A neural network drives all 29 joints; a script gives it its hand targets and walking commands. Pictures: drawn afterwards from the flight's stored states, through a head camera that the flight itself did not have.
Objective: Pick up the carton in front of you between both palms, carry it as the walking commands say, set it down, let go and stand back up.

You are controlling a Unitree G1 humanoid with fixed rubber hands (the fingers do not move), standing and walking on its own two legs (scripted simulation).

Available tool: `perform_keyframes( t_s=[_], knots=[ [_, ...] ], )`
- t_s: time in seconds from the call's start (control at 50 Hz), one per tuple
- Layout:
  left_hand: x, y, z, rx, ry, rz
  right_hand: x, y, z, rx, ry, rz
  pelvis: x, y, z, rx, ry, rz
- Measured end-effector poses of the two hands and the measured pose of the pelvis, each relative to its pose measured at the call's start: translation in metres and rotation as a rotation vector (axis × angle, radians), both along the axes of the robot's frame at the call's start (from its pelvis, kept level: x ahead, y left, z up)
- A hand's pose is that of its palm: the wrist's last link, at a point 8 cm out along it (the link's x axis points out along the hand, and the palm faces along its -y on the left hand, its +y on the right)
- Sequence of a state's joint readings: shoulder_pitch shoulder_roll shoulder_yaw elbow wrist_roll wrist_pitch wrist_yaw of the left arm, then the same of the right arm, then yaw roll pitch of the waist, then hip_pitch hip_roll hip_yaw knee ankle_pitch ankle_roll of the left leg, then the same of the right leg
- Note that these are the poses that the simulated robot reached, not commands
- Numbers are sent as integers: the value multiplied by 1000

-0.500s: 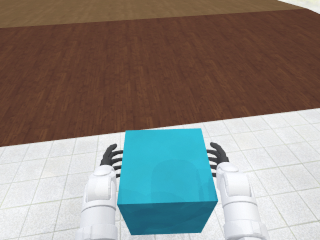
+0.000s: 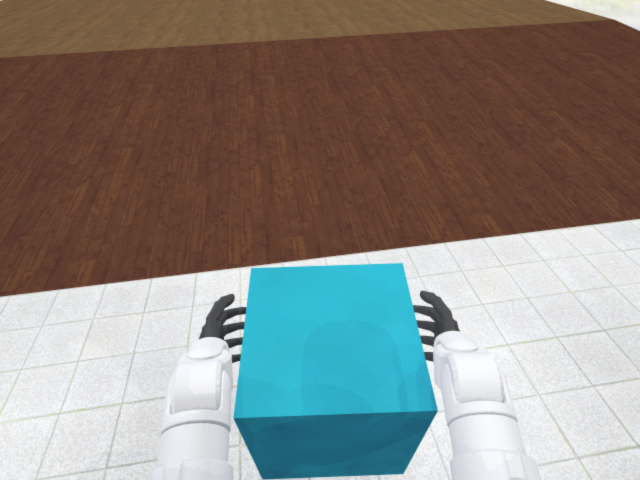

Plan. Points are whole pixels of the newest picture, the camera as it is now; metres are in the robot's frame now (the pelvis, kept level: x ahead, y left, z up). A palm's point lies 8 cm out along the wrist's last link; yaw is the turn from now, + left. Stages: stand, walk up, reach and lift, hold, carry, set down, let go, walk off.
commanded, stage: hold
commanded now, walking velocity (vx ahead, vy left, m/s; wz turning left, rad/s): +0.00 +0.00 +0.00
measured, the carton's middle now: (330, 375) +0.29 +0.00 -0.03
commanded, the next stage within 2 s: carry in 0.10 s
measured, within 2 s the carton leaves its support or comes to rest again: neither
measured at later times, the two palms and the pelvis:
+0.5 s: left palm (212, 290) +0.37 +0.16 +0.08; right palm (426, 288) +0.36 -0.14 +0.07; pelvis +0.09 +0.01 -0.01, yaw +0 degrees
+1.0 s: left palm (216, 181) +0.64 +0.20 +0.09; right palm (372, 180) +0.62 -0.10 +0.09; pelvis +0.36 +0.06 +0.00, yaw +0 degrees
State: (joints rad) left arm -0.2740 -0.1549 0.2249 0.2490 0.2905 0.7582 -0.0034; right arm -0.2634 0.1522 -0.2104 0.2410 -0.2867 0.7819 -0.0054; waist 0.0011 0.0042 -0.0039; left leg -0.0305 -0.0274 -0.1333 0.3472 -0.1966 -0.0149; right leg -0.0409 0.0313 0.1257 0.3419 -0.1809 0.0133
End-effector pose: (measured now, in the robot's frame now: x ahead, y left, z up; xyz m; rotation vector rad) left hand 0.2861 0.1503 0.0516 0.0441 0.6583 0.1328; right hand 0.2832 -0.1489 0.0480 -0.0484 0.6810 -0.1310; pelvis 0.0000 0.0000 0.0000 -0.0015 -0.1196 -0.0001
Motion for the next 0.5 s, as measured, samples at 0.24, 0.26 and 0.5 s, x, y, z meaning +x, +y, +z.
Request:
perform_keyframes(
  t_s=[0.24, 0.26, 0.5],
  knots=[
    [10, 4, 3, -17, -40, 11, 10, 4, 5, 12, -41, -12, 8, 4, -7, -5, 111, 21],
    [12, 7, 5, -24, -50, 15, 14, 7, 7, 15, -51, -13, 11, 6, -9, -3, 121, 22],
    [81, 11, 25, -78, -20, 33, 76, 11, 25, 57, -23, -60, 90, 13, -12, -32, 199, 4]
  ],
)
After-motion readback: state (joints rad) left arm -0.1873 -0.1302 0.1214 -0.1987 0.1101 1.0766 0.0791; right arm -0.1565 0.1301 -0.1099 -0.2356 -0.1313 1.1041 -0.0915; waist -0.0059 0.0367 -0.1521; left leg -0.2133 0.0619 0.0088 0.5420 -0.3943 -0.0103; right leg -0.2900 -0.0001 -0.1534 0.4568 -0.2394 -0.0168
